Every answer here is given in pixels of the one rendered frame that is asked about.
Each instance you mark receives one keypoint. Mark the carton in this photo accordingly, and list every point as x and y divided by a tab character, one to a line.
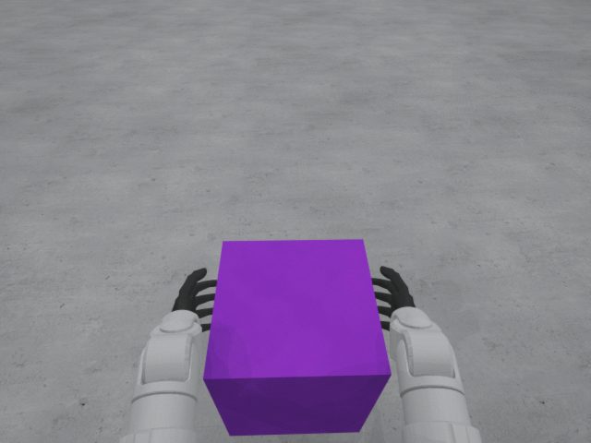
296	345

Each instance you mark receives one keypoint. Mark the right robot hand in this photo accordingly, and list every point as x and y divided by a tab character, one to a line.
398	298

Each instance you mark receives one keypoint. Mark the robot left forearm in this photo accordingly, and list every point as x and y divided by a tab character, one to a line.
166	386

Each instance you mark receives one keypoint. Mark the left robot hand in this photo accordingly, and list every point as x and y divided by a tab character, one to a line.
187	299

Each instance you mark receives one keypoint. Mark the robot right forearm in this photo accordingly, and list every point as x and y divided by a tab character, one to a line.
429	380

